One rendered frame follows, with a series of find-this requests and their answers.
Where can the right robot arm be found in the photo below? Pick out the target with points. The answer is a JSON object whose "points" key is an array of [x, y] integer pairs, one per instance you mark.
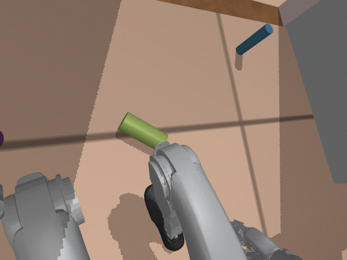
{"points": [[284, 254]]}

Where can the right robot foot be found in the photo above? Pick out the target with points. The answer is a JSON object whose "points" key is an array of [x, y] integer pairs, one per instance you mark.
{"points": [[157, 218]]}

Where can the right robot hand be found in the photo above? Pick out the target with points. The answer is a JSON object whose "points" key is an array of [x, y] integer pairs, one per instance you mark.
{"points": [[261, 246]]}

